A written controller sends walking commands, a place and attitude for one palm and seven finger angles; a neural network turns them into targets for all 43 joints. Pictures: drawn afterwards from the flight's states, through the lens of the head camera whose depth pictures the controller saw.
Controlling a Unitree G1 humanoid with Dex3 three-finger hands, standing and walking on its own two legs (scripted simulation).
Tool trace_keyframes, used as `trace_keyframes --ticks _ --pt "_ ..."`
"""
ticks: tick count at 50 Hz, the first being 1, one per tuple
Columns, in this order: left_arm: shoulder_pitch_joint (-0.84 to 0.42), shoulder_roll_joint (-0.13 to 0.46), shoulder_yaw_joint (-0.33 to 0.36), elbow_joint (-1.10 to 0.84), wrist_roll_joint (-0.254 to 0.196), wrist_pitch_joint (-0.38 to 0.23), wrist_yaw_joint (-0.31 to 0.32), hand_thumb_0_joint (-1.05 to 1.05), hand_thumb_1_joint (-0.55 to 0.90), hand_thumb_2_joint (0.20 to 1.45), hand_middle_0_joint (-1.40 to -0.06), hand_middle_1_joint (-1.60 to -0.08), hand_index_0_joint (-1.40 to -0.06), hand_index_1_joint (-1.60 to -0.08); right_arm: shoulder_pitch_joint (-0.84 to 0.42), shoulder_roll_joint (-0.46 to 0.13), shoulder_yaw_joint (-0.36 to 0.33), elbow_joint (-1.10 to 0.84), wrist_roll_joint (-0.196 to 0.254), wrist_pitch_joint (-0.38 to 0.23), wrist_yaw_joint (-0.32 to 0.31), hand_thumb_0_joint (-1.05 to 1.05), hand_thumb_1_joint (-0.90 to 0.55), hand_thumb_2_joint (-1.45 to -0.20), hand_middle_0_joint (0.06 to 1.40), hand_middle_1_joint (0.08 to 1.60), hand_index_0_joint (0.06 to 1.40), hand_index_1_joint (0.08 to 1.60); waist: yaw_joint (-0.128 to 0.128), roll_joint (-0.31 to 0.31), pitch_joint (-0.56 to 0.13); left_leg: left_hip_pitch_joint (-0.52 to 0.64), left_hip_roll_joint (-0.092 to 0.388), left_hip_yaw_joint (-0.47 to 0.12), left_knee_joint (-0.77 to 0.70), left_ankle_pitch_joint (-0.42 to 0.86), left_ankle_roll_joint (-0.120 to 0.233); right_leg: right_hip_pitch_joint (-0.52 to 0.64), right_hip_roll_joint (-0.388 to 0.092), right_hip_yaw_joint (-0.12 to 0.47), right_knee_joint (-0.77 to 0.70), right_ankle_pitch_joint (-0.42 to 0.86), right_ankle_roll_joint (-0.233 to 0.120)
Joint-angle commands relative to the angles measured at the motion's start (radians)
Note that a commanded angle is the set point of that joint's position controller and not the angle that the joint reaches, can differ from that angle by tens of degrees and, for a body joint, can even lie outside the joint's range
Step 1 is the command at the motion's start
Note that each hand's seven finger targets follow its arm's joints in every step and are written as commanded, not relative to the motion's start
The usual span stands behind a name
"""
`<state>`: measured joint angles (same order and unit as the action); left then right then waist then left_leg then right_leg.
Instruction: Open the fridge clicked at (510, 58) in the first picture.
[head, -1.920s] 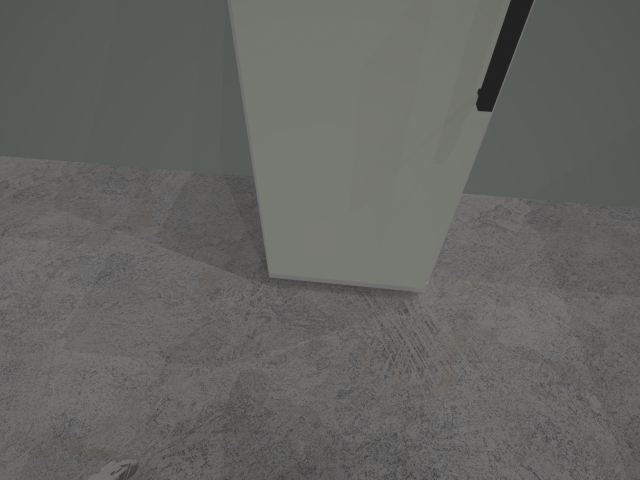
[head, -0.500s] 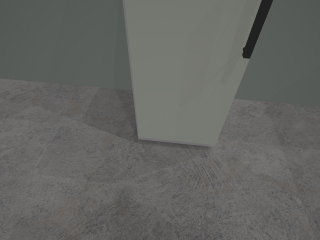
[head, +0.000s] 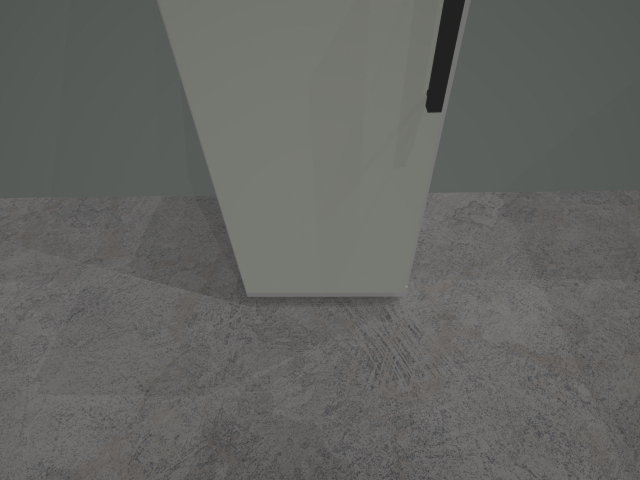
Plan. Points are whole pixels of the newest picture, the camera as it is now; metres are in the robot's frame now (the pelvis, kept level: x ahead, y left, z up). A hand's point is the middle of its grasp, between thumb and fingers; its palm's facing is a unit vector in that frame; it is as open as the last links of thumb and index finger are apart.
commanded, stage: take the last steps up to it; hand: right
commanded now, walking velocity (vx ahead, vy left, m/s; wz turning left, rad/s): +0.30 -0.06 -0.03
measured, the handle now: out of the picture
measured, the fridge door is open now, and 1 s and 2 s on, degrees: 0 0 0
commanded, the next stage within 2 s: come to a stop and stand still in 0.64 s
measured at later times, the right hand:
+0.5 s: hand (454, 397) +0.29 -0.19 -0.16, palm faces -0.02 +0.99 -0.15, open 7.4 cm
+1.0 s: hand (477, 393) +0.31 -0.23 -0.18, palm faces +0.08 +0.98 -0.17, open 7.4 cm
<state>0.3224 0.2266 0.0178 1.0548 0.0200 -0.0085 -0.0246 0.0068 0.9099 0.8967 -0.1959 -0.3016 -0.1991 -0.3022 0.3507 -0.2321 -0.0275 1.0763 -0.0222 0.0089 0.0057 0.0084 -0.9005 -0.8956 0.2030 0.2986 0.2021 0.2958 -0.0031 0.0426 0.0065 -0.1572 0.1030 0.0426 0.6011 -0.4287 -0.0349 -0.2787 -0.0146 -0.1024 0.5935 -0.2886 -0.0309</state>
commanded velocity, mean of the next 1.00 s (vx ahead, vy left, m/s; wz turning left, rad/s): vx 0.09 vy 0.01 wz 0.00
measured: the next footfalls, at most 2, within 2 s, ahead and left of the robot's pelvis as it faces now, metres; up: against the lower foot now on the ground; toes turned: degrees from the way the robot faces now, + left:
left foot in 0.52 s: +0.33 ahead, +0.06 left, +0.00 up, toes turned +6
right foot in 0.88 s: +0.43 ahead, -0.18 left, +0.00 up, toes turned -6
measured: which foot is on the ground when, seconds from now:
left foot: up 0.00-0.50, down 0.52-0.94, up 0.96-1.00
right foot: down 0.00-0.54, up 0.56-0.86, down 0.88-1.00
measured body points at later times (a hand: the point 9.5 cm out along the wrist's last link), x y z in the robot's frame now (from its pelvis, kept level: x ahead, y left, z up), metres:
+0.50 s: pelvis +0.18 -0.03 +0.00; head +0.20 -0.03 +0.44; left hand +0.04 +0.15 -0.15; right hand +0.29 -0.24 -0.15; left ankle +0.29 +0.06 -0.72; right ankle +0.01 -0.09 -0.73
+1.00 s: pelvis +0.32 -0.06 +0.01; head +0.34 -0.08 +0.45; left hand +0.43 +0.16 -0.13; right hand +0.30 -0.29 -0.16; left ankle +0.29 +0.05 -0.71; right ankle +0.39 -0.18 -0.73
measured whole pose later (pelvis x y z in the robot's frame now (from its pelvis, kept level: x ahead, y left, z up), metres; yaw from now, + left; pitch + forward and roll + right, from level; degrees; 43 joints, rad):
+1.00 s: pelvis +0.32 -0.06 +0.01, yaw +1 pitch -2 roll +1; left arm 0.11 0.13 0.02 1.02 0.01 -0.01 0.03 0.00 0.92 0.90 -0.19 -0.30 -0.20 -0.30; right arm 0.31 -0.17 -0.03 1.08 -0.01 0.03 -0.04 0.01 -0.91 -0.90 0.20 0.30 0.20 0.30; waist -0.05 0.04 0.07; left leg -0.25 0.02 0.06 0.73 -0.48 -0.01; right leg -0.31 -0.06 -0.10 0.54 -0.19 -0.01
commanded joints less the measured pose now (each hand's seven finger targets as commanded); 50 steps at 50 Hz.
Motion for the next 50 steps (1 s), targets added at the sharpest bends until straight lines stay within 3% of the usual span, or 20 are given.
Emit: trace_keyframes --ticks 1,3,6,10,14,19,21,24,25,26,27,29,31,33,37,39,42,44,47,50 --pt "0.235 0.173 0.043 0.011 0.003 -0.029 0.040 0.000 0.900 0.900 -0.200 -0.300 -0.200 -0.300 -0.160 -0.061 -0.026 -0.139 -0.005 -0.032 -0.010 0.000 -0.900 -0.900 0.200 0.300 0.200 0.300 0.091 -0.197 0.134 -0.567 -0.018 -0.025 0.572 -0.083 0.066 0.203 -0.355 0.578 -0.457 -0.283 -0.175" --pt "0.156 0.093 0.021 -0.005 -0.001 -0.051 0.045 0.000 0.900 0.900 -0.200 -0.300 -0.200 -0.300 -0.115 -0.040 -0.027 -0.093 -0.008 -0.039 0.003 0.000 -0.900 -0.900 0.200 0.300 0.200 0.300 0.041 -0.090 0.133 -0.522 0.030 -0.032 0.575 0.073 0.053 0.168 -0.280 0.403 -0.440 -0.029 -0.148" --pt "0.162 0.048 0.015 0.024 -0.009 -0.075 0.055 0.000 0.900 0.900 -0.200 -0.300 -0.200 -0.300 -0.040 -0.009 -0.025 -0.054 -0.007 -0.028 0.002 0.000 -0.900 -0.900 0.200 0.300 0.200 0.300 0.007 -0.121 0.075 -0.476 0.027 -0.006 0.537 0.147 0.025 0.214 -0.230 0.252 -0.416 0.286 -0.141" --pt "0.224 0.020 0.019 0.066 -0.011 -0.084 0.064 0.000 0.900 0.900 -0.200 -0.300 -0.200 -0.300 -0.097 0.014 -0.028 -0.073 -0.007 -0.024 0.002 0.000 -0.900 -0.900 0.200 0.300 0.200 0.300 0.018 -0.071 0.091 -0.552 0.023 0.010 0.466 0.188 0.012 0.301 -0.232 0.217 -0.413 0.440 -0.156" --pt "0.274 -0.019 0.018 0.102 -0.009 -0.083 0.070 0.000 0.900 0.900 -0.200 -0.300 -0.200 -0.300 -0.195 0.031 -0.033 -0.102 -0.004 -0.028 0.003 0.000 -0.900 -0.900 0.200 0.300 0.200 0.300 0.040 -0.116 0.135 -0.566 0.006 0.042 0.337 0.235 0.019 0.329 -0.206 0.178 -0.408 0.512 -0.135" --pt "0.302 -0.024 0.019 0.127 -0.003 -0.079 0.074 0.000 0.900 0.900 -0.200 -0.300 -0.200 -0.300 -0.288 0.047 -0.030 -0.137 0.002 -0.041 0.004 0.000 -0.900 -0.900 0.200 0.300 0.200 0.300 0.056 -0.109 0.167 -0.462 -0.044 0.082 0.140 0.236 0.061 0.332 -0.199 0.135 -0.356 0.704 -0.115" --pt "0.294 -0.008 0.021 0.131 -0.004 -0.075 0.076 0.000 0.900 0.900 -0.200 -0.300 -0.200 -0.300 -0.262 0.049 -0.030 -0.134 0.000 -0.043 -0.001 0.000 -0.900 -0.900 0.200 0.300 0.200 0.300 0.036 -0.128 0.159 -0.369 -0.086 0.108 0.102 0.202 0.087 0.322 -0.198 0.114 -0.292 0.900 -0.105" --pt "0.242 0.022 0.030 0.115 -0.009 -0.069 0.075 0.000 0.900 0.900 -0.200 -0.300 -0.200 -0.300 -0.029 0.008 -0.046 -0.081 -0.006 -0.057 -0.013 0.000 -0.900 -0.900 0.200 0.300 0.200 0.300 -0.071 -0.099 0.051 -0.082 -0.138 0.113 0.005 0.216 0.123 0.268 -0.184 0.086 -0.012 1.059 -0.070" --pt "0.211 0.022 0.031 0.095 -0.018 -0.070 0.070 0.000 0.900 0.900 -0.200 -0.300 -0.200 -0.300 0.105 -0.032 -0.062 -0.043 -0.012 -0.069 -0.018 0.000 -0.900 -0.900 0.200 0.300 0.200 0.300 -0.130 -0.069 -0.009 0.142 -0.059 0.019 -0.056 0.299 0.167 0.107 -0.146 0.064 0.219 0.877 -0.042" --pt "0.232 -0.029 0.029 0.068 -0.030 -0.079 0.059 0.000 0.900 0.900 -0.200 -0.300 -0.200 -0.300 0.216 -0.125 -0.083 -0.021 -0.012 -0.079 -0.028 0.000 -0.900 -0.900 0.200 0.300 0.200 0.300 -0.142 0.078 -0.116 0.346 0.231 -0.403 -0.156 0.417 0.302 -0.152 0.011 0.008 0.577 0.284 -0.004" --pt "0.192 -0.030 0.036 0.040 -0.025 -0.075 0.056 0.000 0.900 0.900 -0.200 -0.300 -0.200 -0.300 0.220 -0.157 -0.084 -0.018 0.010 -0.073 -0.029 0.000 -0.900 -0.900 0.200 0.300 0.200 0.300 -0.112 0.046 -0.110 0.282 0.375 -0.598 -0.293 0.462 0.392 -0.248 0.057 0.061 0.804 -0.249 -0.012" --pt "0.126 -0.043 0.044 0.019 -0.002 -0.048 0.041 0.000 0.900 0.900 -0.200 -0.300 -0.200 -0.300 -0.004 -0.074 -0.065 -0.074 0.011 -0.071 -0.033 0.000 -0.900 -0.900 0.200 0.300 0.200 0.300 -0.033 0.002 0.037 -0.014 0.294 -0.451 -0.387 0.105 0.314 -0.267 -0.055 0.144 0.793 -0.110 -0.019" --pt "0.120 -0.069 0.033 0.021 0.008 -0.020 0.033 0.000 0.900 0.900 -0.200 -0.300 -0.200 -0.300 -0.080 0.004 -0.038 -0.088 0.001 -0.079 -0.041 0.000 -0.900 -0.900 0.200 0.300 0.200 0.300 0.026 -0.025 0.101 -0.213 0.220 -0.267 -0.426 0.135 0.254 -0.210 -0.103 0.135 0.682 -0.058 0.004" --pt "0.143 -0.085 0.030 0.021 0.012 -0.005 0.033 0.000 0.900 0.900 -0.200 -0.300 -0.200 -0.300 -0.070 0.019 -0.037 -0.083 -0.005 -0.084 -0.038 0.000 -0.900 -0.900 0.200 0.300 0.200 0.300 0.052 0.011 0.073 -0.248 0.165 -0.136 -0.411 0.283 0.224 -0.159 -0.112 0.093 0.532 -0.042 0.026" --pt "0.055 -0.088 0.022 -0.012 0.004 -0.007 0.022 0.000 0.900 0.900 -0.200 -0.300 -0.200 -0.300 -0.034 -0.027 -0.036 -0.057 -0.002 -0.081 -0.024 0.000 -0.900 -0.900 0.200 0.300 0.200 0.300 0.027 0.046 0.046 -0.190 0.119 -0.078 -0.384 0.392 0.213 -0.118 -0.095 0.027 0.267 0.024 0.050" --pt "0.006 -0.085 0.013 -0.022 0.000 -0.015 0.028 0.000 0.900 0.900 -0.200 -0.300 -0.200 -0.300 -0.024 -0.028 -0.030 -0.046 -0.004 -0.074 -0.027 0.000 -0.900 -0.900 0.200 0.300 0.200 0.300 0.011 0.044 0.023 -0.114 0.110 -0.069 -0.319 0.589 0.200 -0.086 -0.069 0.021 0.146 0.027 0.063" --pt "-0.013 -0.040 0.007 -0.008 -0.008 -0.018 0.042 0.000 0.900 0.900 -0.200 -0.300 -0.200 -0.300 -0.027 -0.043 -0.024 -0.033 0.006 -0.052 -0.038 0.000 -0.900 -0.900 0.200 0.300 0.200 0.300 0.017 0.046 -0.019 -0.060 0.061 -0.022 -0.192 0.674 0.139 0.071 -0.052 0.040 -0.085 0.200 0.066" --pt "-0.004 0.039 0.024 -0.012 -0.010 -0.025 0.049 0.000 0.900 0.900 -0.200 -0.300 -0.200 -0.300 0.017 -0.013 -0.016 -0.038 0.011 -0.029 -0.046 0.000 -0.900 -0.900 0.200 0.300 0.200 0.300 0.004 -0.106 -0.041 -0.130 0.004 -0.002 -0.098 0.437 0.060 0.210 -0.184 0.133 -0.133 0.697 0.018" --pt "-0.044 0.109 0.041 -0.032 -0.011 -0.001 0.071 0.000 0.900 0.900 -0.200 -0.300 -0.200 -0.300 0.055 -0.016 -0.018 -0.045 0.014 0.002 -0.055 0.000 -0.900 -0.900 0.200 0.300 0.200 0.300 0.009 -0.318 -0.036 -0.160 -0.069 0.034 0.132 -0.064 0.007 0.191 -0.356 0.266 -0.213 1.003 -0.128" --pt "-0.085 0.130 0.062 -0.055 0.002 0.014 0.084 0.000 0.900 0.900 -0.200 -0.300 -0.200 -0.300 0.021 -0.027 -0.038 -0.071 0.004 0.017 -0.048 0.000 -0.900 -0.900 0.200 0.300 0.200 0.300 0.016 -0.214 -0.047 -0.270 -0.066 -0.046 0.400 -0.171 0.016 0.204 -0.378 0.248 -0.192 0.978 -0.185"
